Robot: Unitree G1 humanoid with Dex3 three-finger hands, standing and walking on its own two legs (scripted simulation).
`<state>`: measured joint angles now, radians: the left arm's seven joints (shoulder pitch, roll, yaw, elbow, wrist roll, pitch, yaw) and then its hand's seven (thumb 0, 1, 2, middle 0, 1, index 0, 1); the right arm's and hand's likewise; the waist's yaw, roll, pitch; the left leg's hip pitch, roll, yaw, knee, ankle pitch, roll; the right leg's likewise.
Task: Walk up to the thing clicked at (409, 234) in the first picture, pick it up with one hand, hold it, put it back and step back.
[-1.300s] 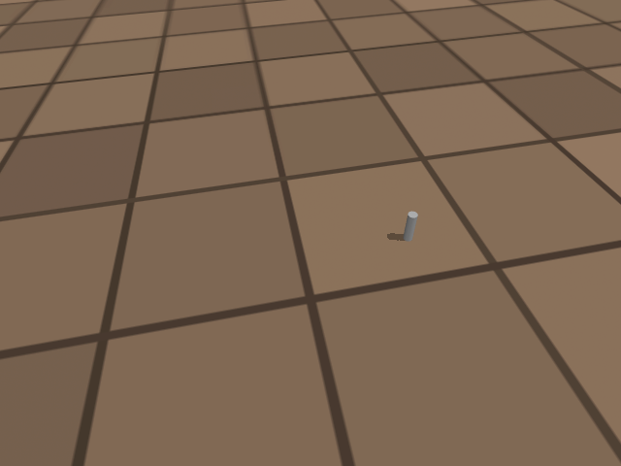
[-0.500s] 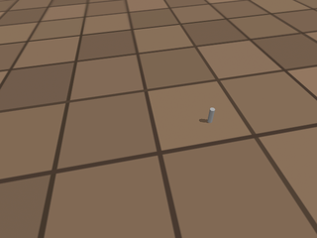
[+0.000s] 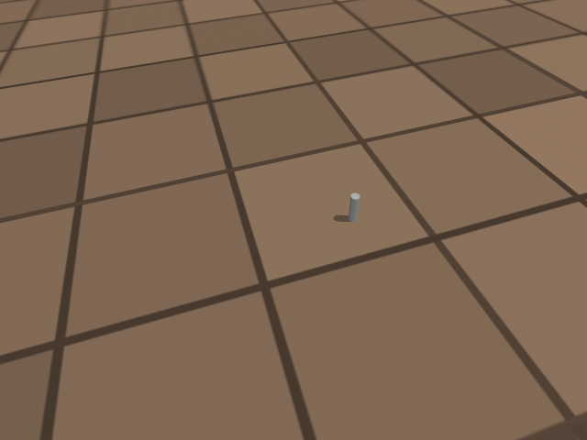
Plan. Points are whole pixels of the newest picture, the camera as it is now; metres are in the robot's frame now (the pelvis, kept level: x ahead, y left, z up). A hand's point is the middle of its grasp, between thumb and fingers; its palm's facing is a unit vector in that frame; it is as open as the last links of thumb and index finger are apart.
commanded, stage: walk up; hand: left
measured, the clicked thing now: (354, 207) +1.23 -0.21 -0.70
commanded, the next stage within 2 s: none
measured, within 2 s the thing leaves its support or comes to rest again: neither
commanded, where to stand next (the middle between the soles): +0.82 -0.28 m, yaw -21 degrees
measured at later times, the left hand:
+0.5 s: hand (198, 401) +0.25 +0.20 -0.18, palm faces -0.23 -0.92 -0.32, open 7.4 cm
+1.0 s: hand (289, 233) +0.58 +0.05 -0.12, palm faces -0.35 -0.85 -0.40, open 7.4 cm
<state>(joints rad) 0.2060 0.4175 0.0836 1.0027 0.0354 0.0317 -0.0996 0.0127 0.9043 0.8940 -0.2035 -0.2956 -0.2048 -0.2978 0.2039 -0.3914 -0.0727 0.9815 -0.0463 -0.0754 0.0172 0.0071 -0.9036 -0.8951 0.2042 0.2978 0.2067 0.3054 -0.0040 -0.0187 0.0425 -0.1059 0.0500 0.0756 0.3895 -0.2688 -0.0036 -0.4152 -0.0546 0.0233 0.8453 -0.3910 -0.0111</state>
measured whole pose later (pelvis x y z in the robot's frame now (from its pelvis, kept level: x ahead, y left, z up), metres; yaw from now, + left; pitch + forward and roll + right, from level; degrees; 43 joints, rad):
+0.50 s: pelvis +0.17 -0.06 -0.02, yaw -12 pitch -2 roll +0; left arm 0.36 0.41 0.06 0.89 0.02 -0.02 -0.06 0.01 0.90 0.89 -0.21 -0.30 -0.21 -0.30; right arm 0.28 -0.41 -0.08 0.85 -0.04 -0.10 0.06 0.01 -0.91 -0.90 0.20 0.30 0.20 0.31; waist 0.01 -0.04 0.04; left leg -0.38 0.04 0.09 0.68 -0.26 0.02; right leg -0.28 0.03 0.10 0.86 -0.46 -0.04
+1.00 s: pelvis +0.37 -0.16 -0.01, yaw -20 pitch -3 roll +0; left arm 0.20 0.39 0.04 0.81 -0.01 -0.07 -0.05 0.01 0.90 0.89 -0.20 -0.30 -0.21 -0.30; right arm 0.33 -0.44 -0.05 0.87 -0.01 -0.04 0.04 0.01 -0.91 -0.90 0.20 0.30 0.20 0.30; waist -0.03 0.06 0.09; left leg -0.36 0.09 0.02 1.11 -0.41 0.03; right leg -0.31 0.01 -0.02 0.59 -0.23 -0.03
